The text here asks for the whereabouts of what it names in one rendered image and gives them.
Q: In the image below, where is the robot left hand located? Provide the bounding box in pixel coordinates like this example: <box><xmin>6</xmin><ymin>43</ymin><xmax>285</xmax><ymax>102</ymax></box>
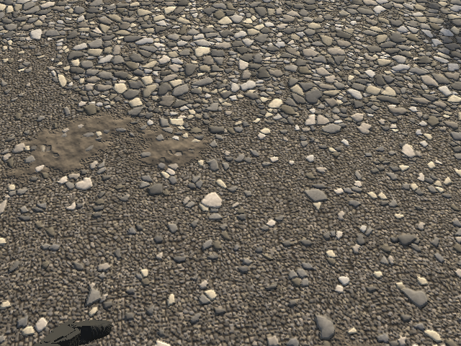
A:
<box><xmin>33</xmin><ymin>319</ymin><xmax>112</xmax><ymax>346</ymax></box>

